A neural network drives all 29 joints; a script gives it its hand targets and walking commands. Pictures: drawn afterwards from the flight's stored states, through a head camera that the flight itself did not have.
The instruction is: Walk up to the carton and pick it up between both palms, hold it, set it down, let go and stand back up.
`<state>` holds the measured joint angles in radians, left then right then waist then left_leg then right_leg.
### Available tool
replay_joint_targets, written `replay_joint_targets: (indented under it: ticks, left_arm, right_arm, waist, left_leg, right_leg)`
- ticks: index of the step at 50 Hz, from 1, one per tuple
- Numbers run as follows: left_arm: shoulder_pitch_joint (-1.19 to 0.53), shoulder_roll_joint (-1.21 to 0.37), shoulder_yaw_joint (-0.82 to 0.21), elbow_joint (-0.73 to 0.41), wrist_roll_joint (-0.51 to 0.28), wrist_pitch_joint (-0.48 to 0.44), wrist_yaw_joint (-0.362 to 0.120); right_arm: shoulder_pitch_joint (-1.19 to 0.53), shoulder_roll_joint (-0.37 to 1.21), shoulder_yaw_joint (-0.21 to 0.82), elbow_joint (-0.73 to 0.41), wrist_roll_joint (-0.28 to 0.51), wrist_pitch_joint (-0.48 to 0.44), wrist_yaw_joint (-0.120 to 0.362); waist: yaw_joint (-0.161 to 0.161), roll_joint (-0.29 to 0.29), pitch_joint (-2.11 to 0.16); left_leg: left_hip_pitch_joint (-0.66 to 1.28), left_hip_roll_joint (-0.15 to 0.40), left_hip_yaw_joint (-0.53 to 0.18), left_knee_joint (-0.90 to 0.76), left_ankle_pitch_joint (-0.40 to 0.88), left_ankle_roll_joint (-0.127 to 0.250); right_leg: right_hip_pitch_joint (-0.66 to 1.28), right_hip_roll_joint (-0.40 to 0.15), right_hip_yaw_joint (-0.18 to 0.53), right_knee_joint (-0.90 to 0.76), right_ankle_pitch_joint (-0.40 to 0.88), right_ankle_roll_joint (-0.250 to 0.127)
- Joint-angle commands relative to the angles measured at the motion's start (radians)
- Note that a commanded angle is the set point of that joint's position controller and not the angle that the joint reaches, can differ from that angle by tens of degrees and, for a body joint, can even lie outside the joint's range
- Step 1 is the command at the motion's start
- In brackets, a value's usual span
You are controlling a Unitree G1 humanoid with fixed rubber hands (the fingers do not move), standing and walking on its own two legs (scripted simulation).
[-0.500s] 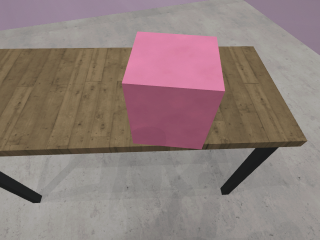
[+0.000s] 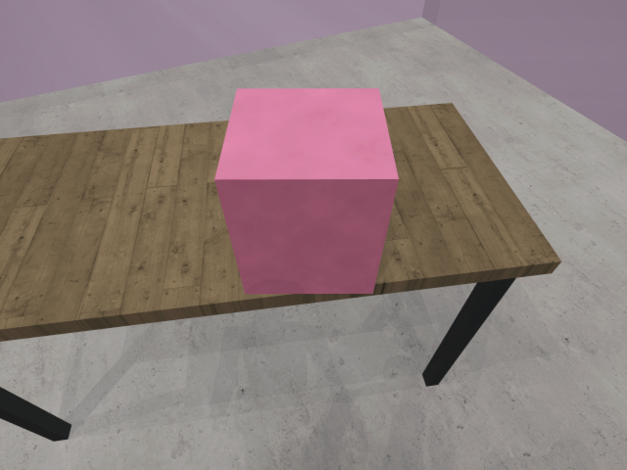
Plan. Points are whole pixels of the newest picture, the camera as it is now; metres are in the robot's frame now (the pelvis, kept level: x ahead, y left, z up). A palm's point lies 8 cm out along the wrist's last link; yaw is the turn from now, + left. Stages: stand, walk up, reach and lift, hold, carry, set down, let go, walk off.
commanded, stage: stand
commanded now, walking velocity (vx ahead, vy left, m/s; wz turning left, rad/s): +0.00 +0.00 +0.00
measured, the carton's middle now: (308, 196) +0.48 +0.01 +0.06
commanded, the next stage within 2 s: reach and lift in 1.62 s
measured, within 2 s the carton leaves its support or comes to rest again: neither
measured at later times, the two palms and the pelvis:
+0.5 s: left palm out of the picture -0.03 +0.18 -0.15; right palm out of the picture -0.02 -0.22 -0.15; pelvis +0.00 -0.02 +0.00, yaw +1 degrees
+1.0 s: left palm out of the picture -0.03 +0.16 -0.15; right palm out of the picture -0.04 -0.23 -0.16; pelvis +0.00 -0.04 +0.00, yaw +0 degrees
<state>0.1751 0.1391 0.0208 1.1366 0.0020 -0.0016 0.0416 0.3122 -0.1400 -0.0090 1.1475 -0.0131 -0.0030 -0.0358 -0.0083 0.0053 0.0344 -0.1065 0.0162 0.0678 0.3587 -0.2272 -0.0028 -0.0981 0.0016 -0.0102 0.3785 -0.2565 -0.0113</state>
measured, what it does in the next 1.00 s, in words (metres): stands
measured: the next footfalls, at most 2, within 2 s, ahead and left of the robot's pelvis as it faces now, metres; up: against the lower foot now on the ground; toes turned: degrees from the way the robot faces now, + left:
none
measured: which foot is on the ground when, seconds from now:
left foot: down 0.00-1.00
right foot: down 0.00-1.00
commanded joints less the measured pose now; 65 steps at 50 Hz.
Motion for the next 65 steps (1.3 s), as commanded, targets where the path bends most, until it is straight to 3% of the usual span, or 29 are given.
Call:
replay_joint_targets:
  ticks: [1,4,6,10,12,15,18,19,21,22,23,25,26,29,31,35,36,40,45,46,49,50,51,53,54,55,58,63,65]
  left_arm:
    - [0.086,0.074,0.006,-0.001,0.001,-0.008,-0.003]
    - [0.084,0.078,0.007,0.010,-0.001,-0.014,-0.002]
    - [0.096,0.072,0.004,0.019,0.001,-0.014,-0.002]
    - [0.110,0.073,-0.003,0.020,-0.005,-0.017,-0.001]
    - [0.124,0.090,-0.001,0.035,-0.006,-0.018,0.001]
    - [0.152,0.066,-0.009,0.037,-0.004,-0.021,0.002]
    - [0.157,0.057,-0.008,0.039,0.000,-0.026,0.003]
    - [0.171,0.054,-0.006,0.045,-0.001,-0.028,0.004]
    - [0.170,0.056,-0.005,0.048,0.002,-0.024,0.006]
    - [0.193,0.043,-0.009,0.049,-0.001,-0.023,0.004]
    - [0.191,0.046,-0.009,0.046,0.000,-0.021,0.005]
    - [0.188,0.048,-0.013,0.042,-0.001,-0.021,0.008]
    - [0.204,0.050,-0.009,0.051,-0.002,-0.023,0.007]
    - [0.208,0.030,-0.011,0.046,0.004,-0.025,0.006]
    - [0.206,0.047,-0.006,0.050,-0.001,-0.028,0.008]
    - [0.225,0.038,-0.011,0.042,-0.002,-0.031,0.012]
    - [0.225,0.058,-0.005,0.047,-0.002,-0.031,0.011]
    - [0.215,0.039,-0.011,0.036,-0.003,-0.025,0.007]
    - [0.233,0.045,-0.008,0.033,-0.004,-0.030,0.007]
    - [0.235,0.041,-0.009,0.039,-0.003,-0.029,0.007]
    - [0.245,0.037,-0.010,0.036,-0.004,-0.027,0.005]
    - [0.229,0.044,-0.007,0.038,-0.005,-0.026,0.006]
    - [0.235,0.049,-0.005,0.034,-0.005,-0.028,0.006]
    - [0.227,0.050,-0.006,0.029,0.000,-0.029,0.007]
    - [0.254,0.032,-0.007,0.031,-0.001,-0.029,0.007]
    - [0.239,0.037,-0.008,0.034,0.000,-0.029,0.007]
    - [0.256,0.061,-0.006,0.029,-0.005,-0.032,0.006]
    - [0.258,0.036,-0.011,0.030,0.001,-0.032,0.007]
    - [0.270,0.041,-0.010,0.033,-0.003,-0.034,0.008]
  right_arm:
    - [0.045,-0.096,-0.010,-0.020,0.004,-0.014,-0.006]
    - [0.059,-0.078,-0.006,-0.011,-0.002,-0.013,-0.008]
    - [0.066,-0.079,-0.010,-0.006,-0.001,-0.011,-0.007]
    - [0.064,-0.075,-0.007,0.007,0.002,-0.005,-0.006]
    - [0.083,-0.066,-0.007,0.007,0.006,-0.008,-0.008]
    - [0.059,-0.050,-0.003,0.019,0.004,-0.005,-0.009]
    - [0.066,-0.063,-0.010,0.028,0.005,0.000,-0.011]
    - [0.068,-0.066,-0.014,0.029,0.005,-0.002,-0.011]
    - [0.071,-0.062,-0.008,0.034,0.008,-0.004,-0.013]
    - [0.050,-0.069,-0.011,0.032,0.010,-0.005,-0.014]
    - [0.051,-0.056,-0.007,0.032,0.010,-0.002,-0.013]
    - [0.056,-0.036,0.002,0.049,0.008,0.002,-0.013]
    - [0.055,-0.028,0.001,0.044,0.009,0.001,-0.013]
    - [0.053,-0.046,-0.001,0.045,0.009,0.000,-0.014]
    - [0.063,-0.038,-0.001,0.052,0.010,0.001,-0.015]
    - [0.046,-0.044,-0.008,0.059,0.006,0.004,-0.016]
    - [0.063,-0.033,-0.005,0.057,0.009,0.005,-0.015]
    - [0.071,-0.036,-0.006,0.071,0.013,0.009,-0.016]
    - [0.079,-0.039,0.001,0.074,0.003,0.003,-0.016]
    - [0.079,-0.036,0.000,0.076,0.007,0.004,-0.018]
    - [0.082,-0.041,-0.002,0.078,0.009,0.006,-0.016]
    - [0.083,-0.026,0.002,0.077,0.006,0.005,-0.016]
    - [0.077,-0.023,0.002,0.078,0.007,0.004,-0.015]
    - [0.087,-0.019,0.007,0.081,0.006,0.003,-0.016]
    - [0.080,-0.033,0.001,0.080,0.004,0.004,-0.017]
    - [0.082,-0.020,-0.001,0.078,0.008,0.005,-0.016]
    - [0.086,-0.006,0.005,0.079,0.005,0.007,-0.017]
    - [0.100,-0.014,0.003,0.082,0.005,0.006,-0.020]
    - [0.104,-0.013,0.001,0.084,0.007,0.006,-0.019]
  waist:
    - [0.022,0.006,0.035]
    - [0.013,0.016,0.028]
    - [0.010,-0.018,0.022]
    - [0.005,0.038,0.040]
    - [-0.005,-0.024,0.027]
    - [0.002,0.029,0.033]
    - [-0.009,-0.009,0.062]
    - [-0.006,0.018,0.020]
    - [-0.005,-0.024,0.042]
    - [0.012,0.011,0.032]
    - [0.006,0.000,0.058]
    - [0.002,0.040,0.080]
    - [0.003,-0.004,0.060]
    - [0.004,0.003,0.067]
    - [-0.001,-0.052,0.039]
    - [0.005,0.031,0.076]
    - [-0.001,-0.026,0.057]
    - [-0.003,0.005,0.071]
    - [0.004,0.006,0.056]
    - [0.004,-0.026,0.054]
    - [0.010,0.003,0.066]
    - [0.003,-0.027,0.074]
    - [0.011,0.005,0.062]
    - [0.003,-0.022,0.086]
    - [0.016,-0.001,0.063]
    - [0.002,0.037,0.072]
    - [0.008,0.013,0.066]
    - [0.004,-0.022,0.085]
    - [-0.001,-0.003,0.084]
  left_leg:
    - [-0.019,0.097,-0.099,-0.058,0.212,0.016]
    - [-0.032,0.102,-0.105,-0.042,0.221,0.027]
    - [-0.017,0.105,-0.097,-0.050,0.181,0.017]
    - [-0.031,0.098,-0.097,-0.047,0.184,0.010]
    - [-0.018,0.104,-0.099,-0.044,0.187,0.009]
    - [-0.006,0.100,-0.096,-0.038,0.178,0.017]
    - [-0.033,0.100,-0.085,-0.024,0.194,0.003]
    - [-0.004,0.102,-0.085,-0.017,0.177,0.007]
    - [-0.028,0.101,-0.094,-0.033,0.187,0.002]
    - [-0.014,0.101,-0.092,-0.029,0.183,0.005]
    - [-0.029,0.098,-0.089,-0.028,0.162,0.002]
    - [-0.052,0.103,-0.085,-0.038,0.169,0.001]
    - [-0.013,0.107,-0.091,-0.028,0.184,0.003]
    - [-0.054,0.106,-0.086,-0.024,0.155,-0.001]
    - [-0.040,0.106,-0.082,-0.022,0.158,-0.004]
    - [-0.072,0.100,-0.068,-0.001,0.155,-0.008]
    - [-0.064,0.100,-0.070,0.003,0.141,-0.012]
    - [-0.072,0.098,-0.074,-0.019,0.121,-0.019]
    - [-0.047,0.106,-0.074,-0.006,0.156,-0.015]
    - [-0.065,0.106,-0.069,0.000,0.144,-0.017]
    - [-0.052,0.104,-0.070,-0.005,0.114,-0.025]
    - [-0.058,0.115,-0.074,-0.012,0.132,-0.026]
    - [-0.071,0.111,-0.065,-0.014,0.116,-0.026]
    - [-0.082,0.105,-0.067,-0.010,0.126,-0.025]
    - [-0.060,0.109,-0.068,-0.006,0.125,-0.022]
    - [-0.085,0.106,-0.059,-0.007,0.114,-0.024]
    - [-0.074,0.099,-0.051,0.007,0.106,-0.030]
    - [-0.073,0.111,-0.056,0.015,0.119,-0.026]
    - [-0.052,0.112,-0.060,0.012,0.127,-0.032]
  right_leg:
    - [-0.038,-0.107,0.072,-0.066,0.201,-0.017]
    - [-0.013,-0.105,0.076,-0.069,0.225,-0.023]
    - [-0.034,-0.099,0.067,-0.080,0.188,-0.021]
    - [-0.047,-0.098,0.083,-0.089,0.203,-0.028]
    - [-0.035,-0.092,0.065,-0.086,0.211,-0.025]
    - [-0.063,-0.095,0.087,-0.093,0.203,-0.033]
    - [-0.062,-0.095,0.076,-0.084,0.247,-0.031]
    - [-0.050,-0.098,0.081,-0.073,0.269,-0.033]
    - [-0.037,-0.090,0.065,-0.072,0.254,-0.033]
    - [-0.051,-0.091,0.079,-0.077,0.238,-0.028]
    - [-0.069,-0.087,0.073,-0.082,0.220,-0.028]
    - [-0.061,-0.092,0.072,-0.083,0.235,-0.024]
    - [-0.062,-0.089,0.075,-0.085,0.254,-0.025]
    - [-0.034,-0.100,0.079,-0.068,0.286,-0.035]
    - [-0.035,-0.089,0.073,-0.074,0.284,-0.037]
    - [-0.040,-0.092,0.093,-0.070,0.344,-0.037]
    - [-0.029,-0.100,0.089,-0.070,0.349,-0.038]
    - [-0.047,-0.086,0.095,-0.083,0.232,-0.044]
    - [-0.028,-0.085,0.093,-0.077,0.299,-0.041]
    - [-0.019,-0.087,0.089,-0.085,0.293,-0.039]
    - [-0.039,-0.086,0.110,-0.097,0.246,-0.040]
    - [-0.030,-0.086,0.104,-0.086,0.274,-0.050]
    - [-0.024,-0.087,0.100,-0.088,0.272,-0.049]
    - [-0.032,-0.093,0.098,-0.086,0.300,-0.050]
    - [-0.028,-0.087,0.104,-0.084,0.311,-0.048]
    - [-0.028,-0.096,0.102,-0.082,0.294,-0.056]
    - [-0.027,-0.089,0.104,-0.086,0.281,-0.043]
    - [-0.032,-0.088,0.097,-0.080,0.375,-0.048]
    - [-0.060,-0.086,0.103,-0.073,0.369,-0.051]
